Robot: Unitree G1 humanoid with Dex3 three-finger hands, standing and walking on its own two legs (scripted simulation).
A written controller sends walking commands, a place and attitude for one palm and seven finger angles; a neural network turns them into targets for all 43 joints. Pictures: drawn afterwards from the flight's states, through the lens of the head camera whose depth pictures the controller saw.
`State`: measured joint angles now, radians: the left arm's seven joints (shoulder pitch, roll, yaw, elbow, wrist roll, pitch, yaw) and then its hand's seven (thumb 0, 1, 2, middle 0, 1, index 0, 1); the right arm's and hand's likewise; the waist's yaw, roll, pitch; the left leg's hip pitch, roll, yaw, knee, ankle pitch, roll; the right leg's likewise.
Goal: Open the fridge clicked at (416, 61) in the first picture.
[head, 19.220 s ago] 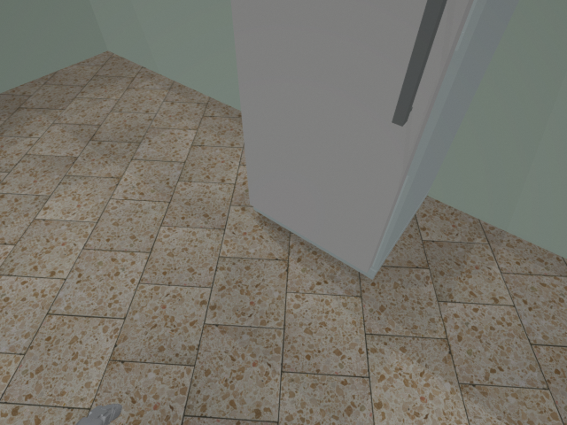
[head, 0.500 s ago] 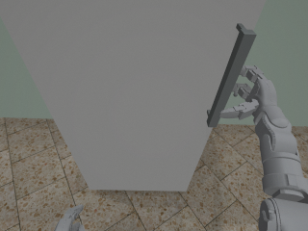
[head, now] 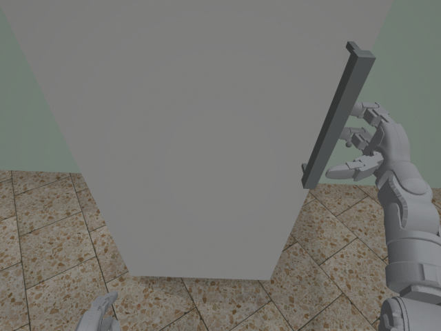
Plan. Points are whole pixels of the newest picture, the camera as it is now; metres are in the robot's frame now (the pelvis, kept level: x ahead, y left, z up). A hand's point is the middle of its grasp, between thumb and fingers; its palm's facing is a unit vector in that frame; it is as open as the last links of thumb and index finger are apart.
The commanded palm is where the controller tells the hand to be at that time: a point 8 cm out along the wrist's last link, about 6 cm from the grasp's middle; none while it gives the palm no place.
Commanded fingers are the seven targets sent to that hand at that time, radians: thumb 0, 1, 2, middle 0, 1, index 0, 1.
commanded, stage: move the hooked fingers beside the handle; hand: right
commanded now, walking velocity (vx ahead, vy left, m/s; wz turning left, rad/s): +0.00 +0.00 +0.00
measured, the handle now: (326, 125) +0.46 -0.17 +0.17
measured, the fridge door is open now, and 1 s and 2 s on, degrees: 0 0 0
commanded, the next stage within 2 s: none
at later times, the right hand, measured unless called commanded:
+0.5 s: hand (362, 150) +0.38 -0.20 +0.19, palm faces +0.01 +1.00 -0.01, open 14.0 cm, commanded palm +0.36 -0.25 +0.18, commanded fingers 0.00 0.50 -0.30 0.30 1.20 0.30 1.20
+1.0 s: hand (376, 153) +0.37 -0.23 +0.19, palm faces +0.02 +1.00 -0.01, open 14.0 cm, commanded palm +0.36 -0.28 +0.18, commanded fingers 0.00 0.50 -0.30 0.30 1.20 0.30 1.20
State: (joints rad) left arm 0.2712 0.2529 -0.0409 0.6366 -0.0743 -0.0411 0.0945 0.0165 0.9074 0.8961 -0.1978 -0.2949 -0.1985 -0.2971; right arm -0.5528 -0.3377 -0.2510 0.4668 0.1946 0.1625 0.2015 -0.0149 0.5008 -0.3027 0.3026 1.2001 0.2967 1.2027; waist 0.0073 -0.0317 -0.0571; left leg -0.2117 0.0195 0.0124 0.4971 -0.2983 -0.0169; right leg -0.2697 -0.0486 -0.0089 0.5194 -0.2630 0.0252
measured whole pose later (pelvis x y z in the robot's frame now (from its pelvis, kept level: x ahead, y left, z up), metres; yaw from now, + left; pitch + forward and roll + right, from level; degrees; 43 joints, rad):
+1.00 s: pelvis -0.01 +0.00 +0.00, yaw -1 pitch +1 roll +1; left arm 0.26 0.26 -0.05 0.63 -0.08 -0.06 0.11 0.02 0.91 0.90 -0.20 -0.29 -0.20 -0.30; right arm -0.55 -0.42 -0.31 0.53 0.22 0.14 0.29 -0.01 0.50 -0.30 0.30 1.20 0.30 1.20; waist 0.01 -0.03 -0.05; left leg -0.23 0.02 0.02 0.50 -0.28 -0.02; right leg -0.30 -0.04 0.00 0.53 -0.25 0.02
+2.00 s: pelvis +0.00 +0.00 +0.00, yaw -1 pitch +1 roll +1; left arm 0.27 0.27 -0.05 0.62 -0.09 -0.06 0.11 0.02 0.91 0.90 -0.20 -0.30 -0.20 -0.30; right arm -0.52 -0.46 -0.33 0.50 0.25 0.15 0.37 -0.01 0.50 -0.30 0.30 1.20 0.30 1.20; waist 0.00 -0.04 -0.07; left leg -0.22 0.02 0.03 0.51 -0.31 -0.02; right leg -0.30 -0.04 0.01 0.56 -0.28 0.02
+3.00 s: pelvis +0.00 +0.00 +0.00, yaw -1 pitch +2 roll +1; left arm 0.25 0.26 -0.07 0.63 -0.08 -0.07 0.12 0.02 0.91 0.90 -0.20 -0.30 -0.20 -0.30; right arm -0.59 -0.46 -0.33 0.57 0.23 0.11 0.33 -0.02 0.50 -0.30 0.31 1.20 0.30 1.20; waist 0.02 -0.02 -0.07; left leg -0.24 0.02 0.03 0.52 -0.31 -0.02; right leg -0.32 -0.05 0.01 0.57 -0.28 0.02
